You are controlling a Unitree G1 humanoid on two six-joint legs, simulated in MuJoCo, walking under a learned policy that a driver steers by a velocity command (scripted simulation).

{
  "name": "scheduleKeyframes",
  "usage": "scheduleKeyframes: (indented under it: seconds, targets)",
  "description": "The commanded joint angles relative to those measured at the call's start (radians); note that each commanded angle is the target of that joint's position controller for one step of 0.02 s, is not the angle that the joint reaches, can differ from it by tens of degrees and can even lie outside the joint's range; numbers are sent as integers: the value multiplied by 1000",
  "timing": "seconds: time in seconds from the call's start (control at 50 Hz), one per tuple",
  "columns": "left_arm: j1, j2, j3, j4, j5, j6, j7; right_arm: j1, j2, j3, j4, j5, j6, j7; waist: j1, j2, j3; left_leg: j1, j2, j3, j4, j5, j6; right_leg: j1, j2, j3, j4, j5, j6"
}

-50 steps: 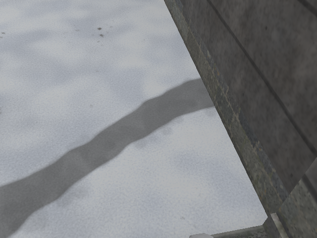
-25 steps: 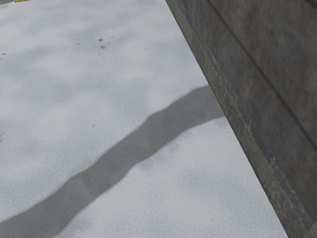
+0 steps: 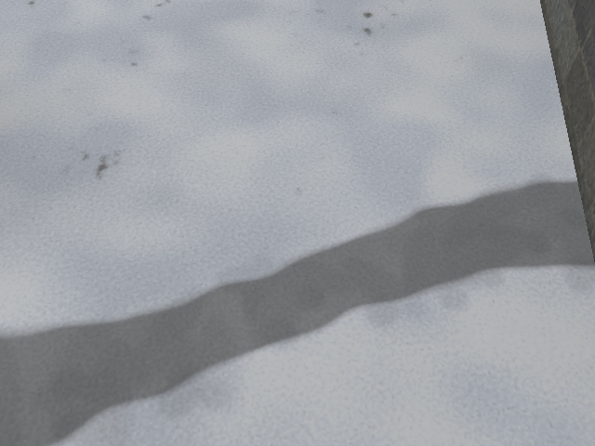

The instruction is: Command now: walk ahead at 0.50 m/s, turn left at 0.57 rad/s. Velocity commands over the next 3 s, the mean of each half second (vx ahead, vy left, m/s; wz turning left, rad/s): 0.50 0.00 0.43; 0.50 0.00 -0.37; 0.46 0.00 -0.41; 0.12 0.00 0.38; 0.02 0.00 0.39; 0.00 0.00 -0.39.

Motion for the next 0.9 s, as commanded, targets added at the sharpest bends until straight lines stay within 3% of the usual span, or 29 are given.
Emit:
scheduleKeyframes:
  seconds: [0.02,0.04,0.06,0.08,0.12,0.16,0.2,0.22,0.28,0.32,0.36,0.38,0.4,0.42,0.44,0.46,0.48,0.5,0.52,0.54,0.56,0.62,0.66,0.76,0.82,0.84,0.86,0.88,0.9]
  targets:
    - [-19,94,24,-62,42,27,-9,65,-193,-34,-59,0,-28,-24,-5,3,-37,-28,395,-509,-298,527,223,-76,-9,-5,-316,194,67]
    - [58,88,25,-22,25,32,-13,88,-204,-41,-43,-10,-30,-21,6,29,-83,26,379,-488,-265,634,212,-55,1,-6,-276,319,58]
    - [25,110,32,-38,4,31,-16,101,-184,-39,-38,4,-29,-16,6,35,-70,31,355,-473,-257,661,183,-63,3,0,-316,365,43]
    - [-82,152,47,-79,-4,17,-25,135,-143,-35,10,14,-35,-25,-22,32,-28,88,279,-438,-188,462,140,-159,-8,52,-468,545,32]
    - [-229,116,28,-123,11,1,-37,167,-102,-19,22,12,-46,-31,-76,58,-14,20,190,-417,-166,206,111,-70,45,7,-695,732,22]
    - [-247,86,18,-133,17,-3,-53,139,-131,-26,-2,4,-42,-29,-81,89,-33,9,177,-432,-118,98,110,4,82,-2,-770,807,5]
    - [-281,95,17,-147,14,-8,-56,157,-135,-22,-12,-2,-40,-26,-104,101,-2,-1,179,-499,-88,61,113,7,93,12,-783,813,-10]
    - [-301,97,15,-168,8,-19,-56,175,-131,-18,-18,-4,-47,-20,-119,97,10,4,171,-499,-70,66,113,20,97,12,-830,822,-15]
    - [-362,89,5,-221,-16,-41,-62,244,-131,-11,9,-21,-36,-46,-161,142,48,119,167,-541,48,137,118,-38,114,23,-937,768,1]
    - [-368,81,-1,-224,-37,-67,-63,251,-135,-16,24,-16,-36,-62,-173,108,65,109,135,-495,114,186,78,103,103,15,-1113,820,-4]
    - [-199,99,10,-163,-62,-75,-47,252,-140,-15,52,-29,-29,-69,-103,66,47,131,110,-446,297,251,67,286,55,23,-1297,892,-25]
    - [-30,128,28,-91,-63,-70,-39,240,-163,-18,68,-37,-31,-65,-24,19,-8,140,104,-390,453,328,57,445,57,-21,-1354,944,-33]
    - [124,177,51,-26,-47,-56,-34,243,-167,-28,73,-30,-27,-56,38,-16,-64,-19,74,-318,731,167,33,685,3,40,-1326,895,-54]
    - [285,205,56,30,-37,-49,-44,232,-100,-26,74,-12,-36,-41,85,-92,-162,-208,-32,-214,1040,-356,-1,914,-62,73,-1113,1068,-66]
    - [312,210,51,30,-10,-53,-53,374,-115,-29,53,59,-42,-48,-15,-240,-309,-493,-11,-174,1237,-442,-32,1221,-190,256,-826,1181,-156]
    - [265,187,51,9,-32,-50,-54,329,-146,-15,38,30,-39,-56,17,-292,-366,-632,51,-101,1317,-365,-36,1197,-239,415,-934,762,-254]
    - [252,119,35,-5,-44,-47,-47,149,-160,-17,12,-36,-37,-51,59,-142,-234,-729,102,-42,1239,-254,-37,1061,-161,390,-1038,506,-255]
    - [157,168,45,-26,-30,-43,-22,64,-154,-8,-37,-35,-42,-25,25,-166,-213,-748,144,-59,1093,-135,-60,926,-222,539,-1163,90,-320]
    - [158,123,32,-28,-21,-50,-16,-18,-154,-7,-38,-65,-33,-9,14,-42,-129,-694,189,-65,1005,-115,-76,741,-193,587,-1210,79,-307]
    - [161,89,9,-1,-24,-70,-13,-139,-139,-7,-82,-66,-31,-3,2,24,-34,-638,212,-94,813,32,-92,597,-132,507,-1217,272,-242]
    - [158,75,0,27,-19,-81,-11,-153,-99,1,-90,-53,-26,2,-44,30,-14,-546,229,-97,625,84,-125,482,-95,457,-1204,492,-230]
    - [170,87,-4,25,-32,-76,-10,-196,-29,31,-127,-31,-21,11,-46,-91,-82,-240,173,-20,229,215,-177,366,22,279,-1238,875,-214]
    - [192,80,-9,21,-43,-65,-13,-242,-33,36,-141,-6,-29,9,-37,-95,-95,-109,135,12,77,307,-182,339,43,245,-1231,950,-168]
    - [298,96,-2,29,-60,-36,-12,-384,-78,41,-188,-8,-26,1,22,-34,-71,-168,125,-40,-34,308,-159,541,-2,353,-1177,903,-130]
    - [252,120,10,17,-50,-27,-19,-258,-90,33,-163,-4,-52,-8,-51,-17,-107,85,111,-58,-236,245,-119,523,48,353,-1047,882,-130]
    - [224,107,7,8,-55,-35,-30,-125,-134,15,-139,-12,-66,-22,-115,26,-175,307,180,-121,-256,276,-91,422,92,314,-894,820,-116]
    - [256,76,2,-21,-53,-47,-40,18,-220,-7,-141,-25,-67,-43,-152,135,-317,553,425,-331,-240,242,-24,273,133,208,-649,435,-117]
    - [394,32,-2,-16,-81,-30,-30,19,-262,-26,-146,-20,-48,-45,-92,275,-404,675,636,-655,-293,193,114,76,238,70,-425,-165,-99]
    - [321,134,18,-3,-38,-5,-22,-4,-171,-24,-148,-3,-36,-39,-91,81,-267,549,596,-663,-330,-31,106,-42,157,18,-342,-114,-102]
